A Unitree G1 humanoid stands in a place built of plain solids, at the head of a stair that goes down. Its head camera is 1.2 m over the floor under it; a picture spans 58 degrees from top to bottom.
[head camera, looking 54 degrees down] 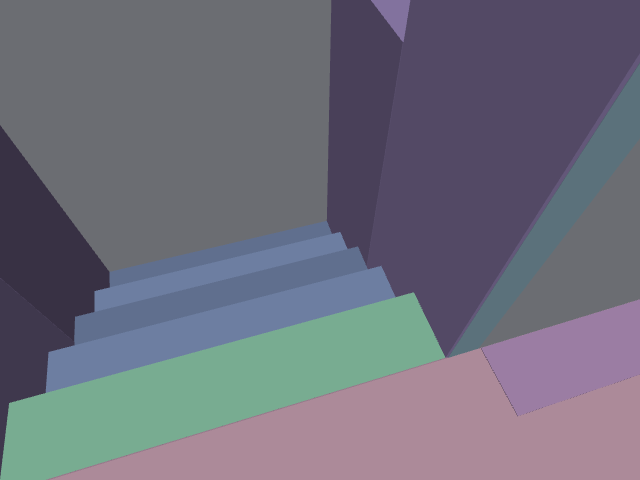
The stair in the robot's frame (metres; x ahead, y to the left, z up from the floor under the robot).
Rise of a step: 0.18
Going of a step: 0.22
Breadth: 1.20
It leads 17 degrees to the left of straight ahead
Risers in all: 5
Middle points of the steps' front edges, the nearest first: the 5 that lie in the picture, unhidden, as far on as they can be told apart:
0.50 0.27 0.00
0.72 0.34 -0.18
0.93 0.40 -0.36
1.15 0.46 -0.54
1.36 0.53 -0.72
